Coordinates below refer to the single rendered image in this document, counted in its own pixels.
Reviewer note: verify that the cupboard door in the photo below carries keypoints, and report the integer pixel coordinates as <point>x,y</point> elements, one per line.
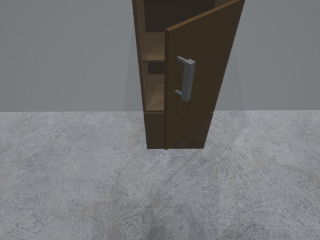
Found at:
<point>204,39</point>

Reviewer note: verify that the handle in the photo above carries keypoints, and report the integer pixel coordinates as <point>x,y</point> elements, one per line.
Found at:
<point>188,76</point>

